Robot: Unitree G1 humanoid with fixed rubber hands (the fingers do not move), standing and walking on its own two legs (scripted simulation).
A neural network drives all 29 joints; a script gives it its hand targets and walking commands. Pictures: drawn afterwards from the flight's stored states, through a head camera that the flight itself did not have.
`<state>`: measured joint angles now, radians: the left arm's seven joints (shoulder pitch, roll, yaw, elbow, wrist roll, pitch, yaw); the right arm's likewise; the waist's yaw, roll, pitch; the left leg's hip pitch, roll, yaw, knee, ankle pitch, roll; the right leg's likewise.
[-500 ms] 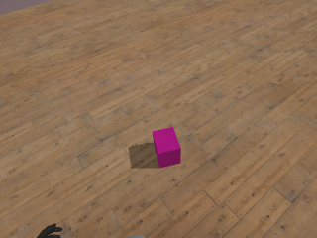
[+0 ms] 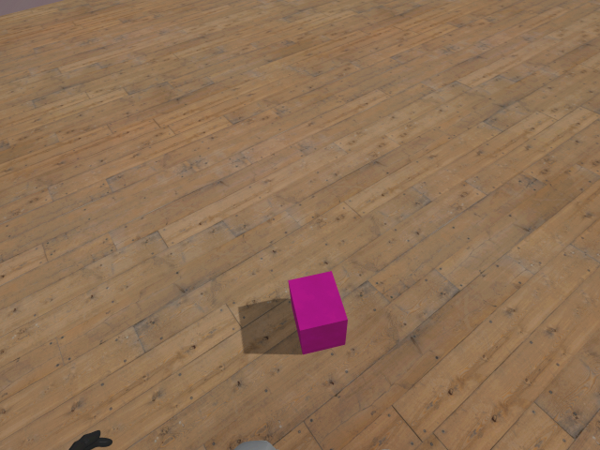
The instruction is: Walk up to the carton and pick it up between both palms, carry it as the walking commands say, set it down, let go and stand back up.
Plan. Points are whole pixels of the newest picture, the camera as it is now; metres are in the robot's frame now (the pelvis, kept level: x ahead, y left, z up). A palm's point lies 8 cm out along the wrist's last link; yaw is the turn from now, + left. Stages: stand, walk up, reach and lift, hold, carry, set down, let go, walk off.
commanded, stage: walk up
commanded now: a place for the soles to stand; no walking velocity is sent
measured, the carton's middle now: (317, 313) +0.63 +0.01 -0.65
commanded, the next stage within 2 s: none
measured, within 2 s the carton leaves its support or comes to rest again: neither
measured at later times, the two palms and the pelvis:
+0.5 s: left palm (65, 412) +0.19 +0.35 -0.05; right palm (534, 419) +0.19 -0.29 -0.11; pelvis +0.11 +0.01 +0.00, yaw +2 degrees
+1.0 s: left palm (69, 409) +0.19 +0.36 -0.07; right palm (535, 416) +0.19 -0.29 -0.09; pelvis +0.10 +0.02 -0.01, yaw +2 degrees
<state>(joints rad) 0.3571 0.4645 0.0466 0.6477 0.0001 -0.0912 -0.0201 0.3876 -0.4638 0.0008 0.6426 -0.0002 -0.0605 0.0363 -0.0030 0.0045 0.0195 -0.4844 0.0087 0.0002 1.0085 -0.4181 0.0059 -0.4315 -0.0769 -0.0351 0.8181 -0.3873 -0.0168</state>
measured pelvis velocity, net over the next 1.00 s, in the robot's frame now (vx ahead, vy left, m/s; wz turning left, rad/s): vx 0.10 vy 0.02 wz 0.03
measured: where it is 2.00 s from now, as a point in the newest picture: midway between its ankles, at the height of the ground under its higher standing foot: outside the picture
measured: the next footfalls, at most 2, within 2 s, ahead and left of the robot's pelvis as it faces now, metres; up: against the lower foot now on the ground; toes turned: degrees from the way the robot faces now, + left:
left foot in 0.14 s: +0.18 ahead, +0.17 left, +0.00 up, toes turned +2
right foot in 0.36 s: +0.16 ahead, -0.10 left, +0.00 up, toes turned -3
